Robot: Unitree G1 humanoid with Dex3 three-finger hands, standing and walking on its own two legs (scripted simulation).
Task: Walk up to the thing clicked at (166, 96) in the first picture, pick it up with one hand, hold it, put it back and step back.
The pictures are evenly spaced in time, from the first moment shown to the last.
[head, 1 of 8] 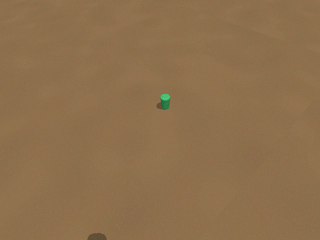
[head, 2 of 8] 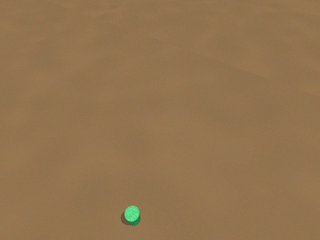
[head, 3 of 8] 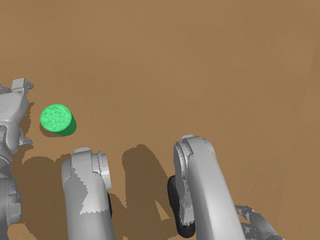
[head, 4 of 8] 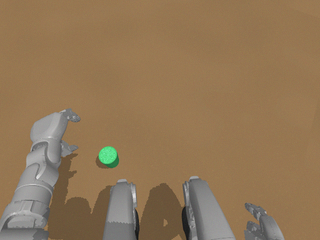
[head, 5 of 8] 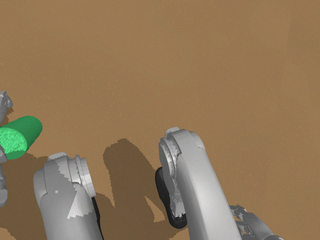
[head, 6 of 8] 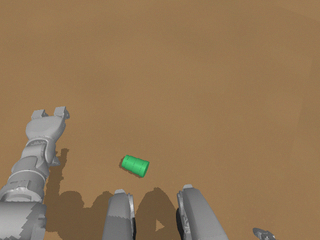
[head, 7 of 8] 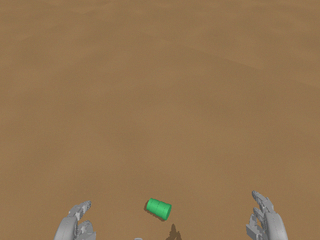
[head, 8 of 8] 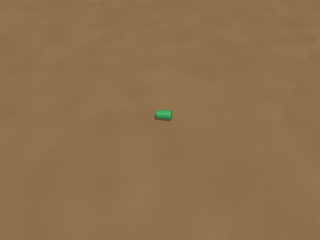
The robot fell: no
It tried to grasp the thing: yes
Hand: left
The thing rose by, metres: 0.01
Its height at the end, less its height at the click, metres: -0.02
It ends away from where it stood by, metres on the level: 0.28
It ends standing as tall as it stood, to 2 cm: no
